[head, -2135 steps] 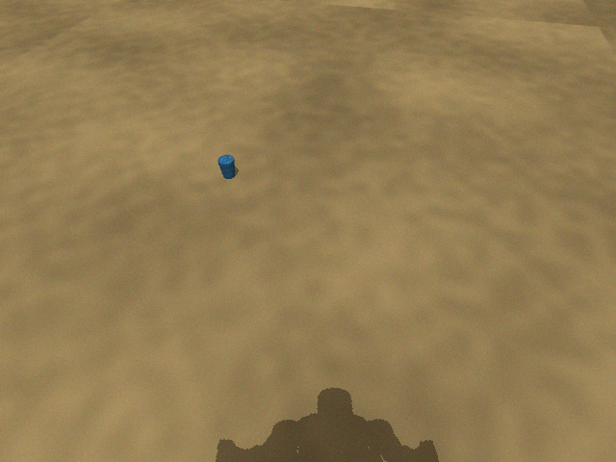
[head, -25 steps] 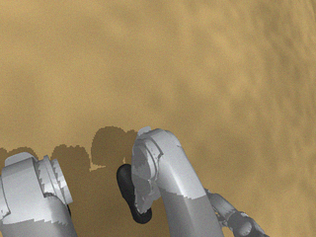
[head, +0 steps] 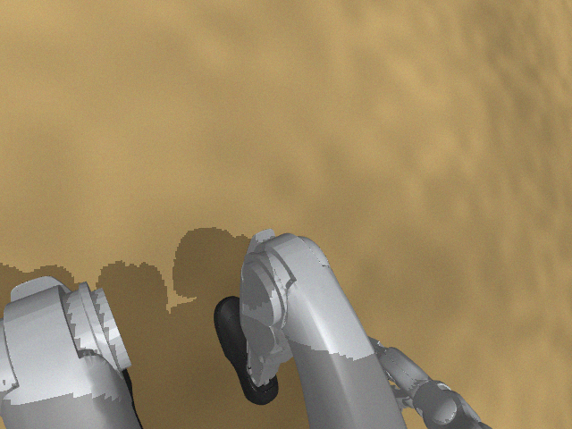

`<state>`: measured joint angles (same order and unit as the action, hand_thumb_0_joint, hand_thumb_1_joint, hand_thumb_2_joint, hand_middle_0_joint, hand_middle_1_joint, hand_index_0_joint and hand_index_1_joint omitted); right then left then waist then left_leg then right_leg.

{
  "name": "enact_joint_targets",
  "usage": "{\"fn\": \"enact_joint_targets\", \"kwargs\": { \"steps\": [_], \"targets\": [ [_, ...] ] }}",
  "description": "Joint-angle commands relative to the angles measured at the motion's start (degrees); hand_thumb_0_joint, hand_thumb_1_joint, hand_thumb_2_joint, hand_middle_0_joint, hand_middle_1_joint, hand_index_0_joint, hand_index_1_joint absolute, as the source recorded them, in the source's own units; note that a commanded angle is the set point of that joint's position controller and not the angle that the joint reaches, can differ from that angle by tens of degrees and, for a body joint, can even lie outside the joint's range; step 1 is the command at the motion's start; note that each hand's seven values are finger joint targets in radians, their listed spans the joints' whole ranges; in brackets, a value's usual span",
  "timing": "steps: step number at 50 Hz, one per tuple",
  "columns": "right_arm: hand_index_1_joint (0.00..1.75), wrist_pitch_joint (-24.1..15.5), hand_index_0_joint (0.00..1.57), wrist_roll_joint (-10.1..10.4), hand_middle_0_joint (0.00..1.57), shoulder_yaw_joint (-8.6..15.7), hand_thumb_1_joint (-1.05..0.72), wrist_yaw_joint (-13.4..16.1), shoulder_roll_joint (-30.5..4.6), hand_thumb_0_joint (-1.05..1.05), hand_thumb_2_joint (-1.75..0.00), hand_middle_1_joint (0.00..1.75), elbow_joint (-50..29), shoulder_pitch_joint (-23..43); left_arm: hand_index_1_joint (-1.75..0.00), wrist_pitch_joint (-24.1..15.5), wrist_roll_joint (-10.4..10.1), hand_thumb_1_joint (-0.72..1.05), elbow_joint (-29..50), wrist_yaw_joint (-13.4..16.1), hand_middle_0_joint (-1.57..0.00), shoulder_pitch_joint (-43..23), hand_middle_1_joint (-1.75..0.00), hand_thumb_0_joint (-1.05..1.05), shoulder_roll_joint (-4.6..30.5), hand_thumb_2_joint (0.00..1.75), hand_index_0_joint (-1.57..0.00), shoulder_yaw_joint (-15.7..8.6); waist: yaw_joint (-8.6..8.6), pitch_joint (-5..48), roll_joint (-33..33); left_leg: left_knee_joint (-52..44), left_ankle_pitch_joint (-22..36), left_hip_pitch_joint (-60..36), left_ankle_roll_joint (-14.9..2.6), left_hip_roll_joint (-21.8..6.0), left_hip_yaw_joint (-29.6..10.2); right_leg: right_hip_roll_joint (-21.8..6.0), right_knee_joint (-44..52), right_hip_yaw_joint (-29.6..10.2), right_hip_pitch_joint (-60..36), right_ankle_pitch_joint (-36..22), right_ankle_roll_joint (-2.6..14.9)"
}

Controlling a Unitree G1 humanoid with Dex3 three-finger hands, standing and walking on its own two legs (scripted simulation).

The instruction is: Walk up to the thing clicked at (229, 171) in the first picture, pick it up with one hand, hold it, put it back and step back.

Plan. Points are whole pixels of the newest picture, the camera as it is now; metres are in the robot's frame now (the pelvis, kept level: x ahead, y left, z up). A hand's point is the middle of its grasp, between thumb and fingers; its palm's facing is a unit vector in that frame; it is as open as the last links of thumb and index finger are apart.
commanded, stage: rest palm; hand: left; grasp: from above
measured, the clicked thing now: out of the picture +0.41 +0.44 -0.26
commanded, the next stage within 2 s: close in 1.22 s
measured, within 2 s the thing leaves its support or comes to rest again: neither
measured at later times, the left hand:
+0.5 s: hand out of the picture +0.40 +0.44 -0.22, palm faces -0.40 -0.21 -0.89, open 13.9 cm
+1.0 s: hand out of the picture +0.40 +0.44 -0.22, palm faces -0.40 -0.22 -0.89, open 13.7 cm
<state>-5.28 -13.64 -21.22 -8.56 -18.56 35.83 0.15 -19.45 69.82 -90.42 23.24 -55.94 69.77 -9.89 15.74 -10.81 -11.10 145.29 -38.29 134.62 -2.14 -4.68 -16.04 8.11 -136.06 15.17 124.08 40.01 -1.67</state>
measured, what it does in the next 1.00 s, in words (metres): stands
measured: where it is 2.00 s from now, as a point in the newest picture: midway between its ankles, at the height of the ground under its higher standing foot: (190, 392)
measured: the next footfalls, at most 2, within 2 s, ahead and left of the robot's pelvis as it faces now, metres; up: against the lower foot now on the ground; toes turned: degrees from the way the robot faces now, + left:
none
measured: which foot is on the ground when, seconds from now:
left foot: down 0.00-1.00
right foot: down 0.00-1.00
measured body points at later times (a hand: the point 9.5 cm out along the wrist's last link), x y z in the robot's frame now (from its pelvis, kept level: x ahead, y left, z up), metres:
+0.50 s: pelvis +0.00 +0.00 +0.00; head +0.25 +0.17 +0.33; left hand +0.41 +0.45 -0.17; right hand +0.12 -0.24 -0.06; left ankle +0.08 +0.13 -0.27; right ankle +0.11 -0.10 -0.27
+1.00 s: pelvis +0.00 +0.00 +0.00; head +0.26 +0.17 +0.33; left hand +0.41 +0.44 -0.17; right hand +0.12 -0.24 -0.06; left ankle +0.08 +0.13 -0.27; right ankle +0.11 -0.10 -0.27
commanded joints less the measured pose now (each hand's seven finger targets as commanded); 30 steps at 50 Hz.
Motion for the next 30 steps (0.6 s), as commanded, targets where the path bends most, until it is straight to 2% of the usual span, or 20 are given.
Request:
{"fn": "enact_joint_targets", "kwargs": {
  "steps": [1,5,6,7,9,14,17,19,20,22,25,26,27,30],
  "targets": [
    [0.3,0.0,0.2,-0.3,0.2,5.4,-0.89,0.9,-19.0,0.0,-0.9,0.3,0.5,-8.2,-1.03,-1.5,-1.2,-0.49,5.4,2.2,-0.08,-10.2,-1.03,0.0,17.5,0.98,-0.08,-1.8,1.36,34.9,32.4,-14.4,9.6,-30.7,1.25,-2.1,2.6,0.9,12.2,2.5,-13.7,-12.9,2.66],
    [0.3,0.0,0.2,-0.5,0.2,5.3,-0.89,1.0,-18.6,0.0,-0.9,0.3,0.3,-8.3,-1.03,-2.3,0.2,-0.49,8.1,2.7,-0.08,-12.4,-1.03,0.0,18.5,0.97,-0.08,-1.4,1.23,36.7,34.1,-13.7,9.9,-31.7,1.26,-2.2,3.1,1.1,12.2,2.2,-14.4,-13.0,2.86],
    [0.3,0.1,0.2,-0.7,0.2,5.2,-0.89,1.0,-18.7,0.0,-0.9,0.3,0.5,-8.2,-1.04,-2.1,0.4,-0.49,6.6,3.0,-0.09,-11.3,-1.04,0.0,18.3,1.0,-0.09,-1.6,1.2,37.1,33.4,-13.3,10.5,-31.6,1.1,-2.2,3.4,1.3,12.5,2.2,-14.8,-13.6,2.67],
    [0.3,0.0,0.2,-0.7,0.2,5.3,-0.89,0.9,-18.7,0.0,-0.9,0.3,0.6,-8.8,-1.03,-2.0,0.6,-0.48,8.0,3.2,-0.09,-12.3,-1.03,0.0,18.0,1.0,-0.09,-1.4,1.68,37.4,34.0,-13.5,11.5,-32.6,1.23,-2.1,3.3,1.2,12.2,2.2,-15.1,-14.2,2.69],
    [0.3,-0.1,0.2,-0.7,0.2,5.5,-0.89,0.8,-18.9,0.0,-0.9,0.3,0.9,-8.5,-1.05,-2.0,-0.1,-0.47,6.7,3.8,-0.09,-11.7,-1.05,0.0,17.6,1.02,-0.09,-2.0,1.47,37.2,33.9,-13.9,12.1,-32.9,1.59,-2.3,2.4,1.1,11.6,2.9,-13.6,-14.4,2.72],
    [0.3,0.1,0.2,-1.0,0.2,5.4,-0.89,0.5,-18.8,0.0,-0.9,0.3,1.0,-8.8,-1.02,-0.9,0.6,-0.48,6.7,4.4,-0.08,-10.4,-1.03,0.0,17.7,0.97,-0.08,-2.1,0.85,38.0,35.3,-13.7,15.0,-33.8,1.48,-2.2,2.9,1.2,11.5,2.7,-15.0,-16.8,2.59],
    [0.3,-0.2,0.2,-0.7,0.2,5.7,-0.89,0.4,-19.0,0.0,-0.9,0.3,0.6,-8.2,-1.02,-0.8,-0.1,-0.49,7.6,4.6,-0.07,-11.5,-1.03,0.0,18.0,0.97,-0.08,-2.5,0.83,37.9,36.2,-14.4,14.1,-33.9,1.81,-2.3,2.4,1.0,10.8,2.9,-13.3,-15.8,2.91],
    [0.3,-0.3,0.2,-0.8,0.2,5.9,-0.89,0.3,-19.0,0.0,-0.9,0.3,0.7,-8.4,-1.01,-0.1,0.7,-0.5,7.3,4.4,-0.07,-10.0,-1.01,0.0,17.6,0.96,-0.07,-2.3,0.16,37.8,37.3,-15.1,13.9,-35.1,2.04,-2.3,2.4,1.0,10.6,2.9,-12.9,-15.3,3.07],
    [0.3,-0.4,0.2,-0.8,0.2,6.2,-0.89,0.2,-19.0,0.0,-0.9,0.3,0.7,-8.6,-1.01,0.0,0.5,-0.5,7.2,4.3,-0.07,-11.2,-1.02,0.0,16.9,0.96,-0.07,-1.8,0.95,36.9,36.7,-15.2,12.7,-33.9,2.07,-2.2,2.2,0.9,10.4,2.9,-11.9,-14.6,3.11],
    [0.3,-0.7,0.2,-0.5,0.2,6.2,-0.89,0.1,-18.8,0.0,-0.9,0.3,0.4,-8.4,-1.02,0.4,0.4,-0.49,6.6,3.8,-0.07,-10.8,-1.02,0.0,16.1,0.97,-0.07,-1.2,1.4,35.1,34.6,-15.0,10.5,-31.9,1.68,-2.1,2.5,0.9,11.3,2.7,-11.8,-13.4,3.01],
    [0.3,-0.7,0.2,-0.3,0.2,6.1,-0.89,0.3,-18.7,0.0,-0.9,0.3,0.4,-8.3,-1.02,0.4,-0.3,-0.48,6.6,3.7,-0.08,-11.4,-1.02,0.0,16.7,0.96,-0.09,-1.3,1.01,35.3,33.2,-14.2,8.5,-29.2,1.24,-1.9,3.5,1.1,12.5,2.0,-13.2,-12.7,2.84],
    [0.3,-0.7,0.2,-0.2,0.2,6.1,-0.89,0.4,-18.7,0.0,-0.9,0.3,0.3,-8.4,-1.01,0.2,-0.6,-0.48,6.3,3.6,-0.07,-11.6,-1.03,0.0,16.6,0.94,-0.08,-1.2,1.17,34.9,31.9,-14.0,8.1,-28.4,1.13,-1.9,3.4,1.0,12.7,2.1,-13.4,-12.5,2.77],
    [0.3,-0.8,0.2,-0.3,0.2,6.0,-0.89,0.3,-18.7,0.0,-0.9,0.3,0.5,-9.0,-1.02,0.3,-0.1,-0.48,5.9,3.3,-0.08,-11.2,-1.03,0.0,16.0,0.96,-0.08,-0.5,1.73,34.9,31.7,-13.9,8.5,-29.3,1.05,-1.8,3.4,0.9,12.6,1.9,-13.8,-12.6,2.73],
    [0.3,-0.8,0.2,-0.2,0.2,6.0,-0.89,0.6,-18.7,0.0,-0.9,0.3,0.9,-8.7,-1.01,-0.6,-1.0,-0.47,5.1,3.2,-0.08,-11.5,-1.02,0.0,15.8,0.94,-0.09,-0.8,1.62,35.6,31.0,-14.0,8.4,-29.7,1.15,-2.0,2.9,1.1,12.4,2.4,-13.4,-12.3,2.65]
  ]
}}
